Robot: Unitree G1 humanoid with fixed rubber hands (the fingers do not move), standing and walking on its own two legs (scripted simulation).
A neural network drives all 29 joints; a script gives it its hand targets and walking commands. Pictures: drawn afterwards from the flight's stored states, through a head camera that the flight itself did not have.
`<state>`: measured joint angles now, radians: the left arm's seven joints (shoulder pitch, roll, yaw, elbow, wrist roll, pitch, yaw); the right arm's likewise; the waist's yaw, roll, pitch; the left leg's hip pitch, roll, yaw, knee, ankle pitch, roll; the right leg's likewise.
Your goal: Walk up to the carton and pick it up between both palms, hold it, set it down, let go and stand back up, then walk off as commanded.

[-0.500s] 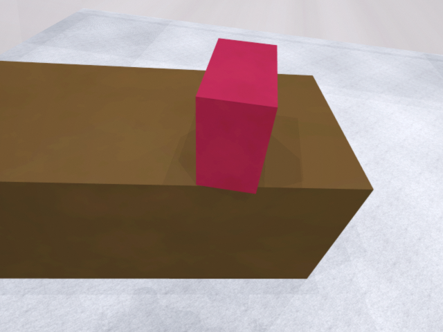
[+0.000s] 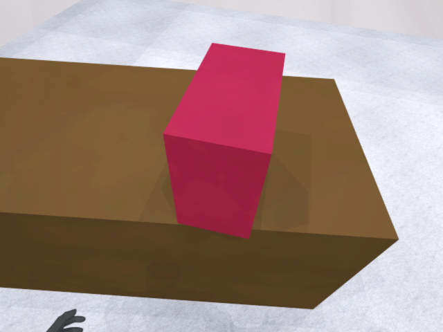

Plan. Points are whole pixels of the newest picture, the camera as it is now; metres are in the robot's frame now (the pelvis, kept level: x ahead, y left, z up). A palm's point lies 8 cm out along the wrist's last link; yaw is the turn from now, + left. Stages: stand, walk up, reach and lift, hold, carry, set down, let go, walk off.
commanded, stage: walk up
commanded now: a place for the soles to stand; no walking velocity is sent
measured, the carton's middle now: (230, 140) +0.51 +0.01 +0.04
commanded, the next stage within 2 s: none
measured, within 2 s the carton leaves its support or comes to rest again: neither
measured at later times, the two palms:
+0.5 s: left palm out of the picture +0.14 +0.31 -0.11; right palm out of the picture +0.15 -0.33 -0.05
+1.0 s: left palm out of the picture +0.15 +0.30 -0.09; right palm (419, 326) +0.17 -0.33 -0.07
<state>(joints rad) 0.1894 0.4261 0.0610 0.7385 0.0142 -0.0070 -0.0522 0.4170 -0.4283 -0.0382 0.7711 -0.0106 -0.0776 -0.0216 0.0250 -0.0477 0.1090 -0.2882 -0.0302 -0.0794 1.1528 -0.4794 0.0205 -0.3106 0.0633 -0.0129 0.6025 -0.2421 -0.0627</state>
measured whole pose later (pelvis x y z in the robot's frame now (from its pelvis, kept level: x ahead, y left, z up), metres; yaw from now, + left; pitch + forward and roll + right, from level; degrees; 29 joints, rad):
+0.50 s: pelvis +0.06 +0.00 +0.00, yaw +1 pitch -1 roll -2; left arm 0.27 0.43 0.06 0.74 0.01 0.04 -0.04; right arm 0.27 -0.43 -0.04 0.77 -0.04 -0.07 -0.04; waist 0.01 -0.06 0.08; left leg -0.34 0.01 0.00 0.61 -0.25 0.04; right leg -0.30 0.06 0.06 0.87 -0.47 -0.05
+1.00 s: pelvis +0.06 -0.02 +0.00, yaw +0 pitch -2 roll -1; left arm 0.26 0.42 0.05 0.78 0.01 -0.04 -0.01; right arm 0.20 -0.43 -0.02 0.77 -0.02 -0.03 -0.01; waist 0.00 -0.01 0.04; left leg -0.34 0.03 0.00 0.62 -0.25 -0.01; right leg -0.26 0.06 0.06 0.61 -0.32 -0.02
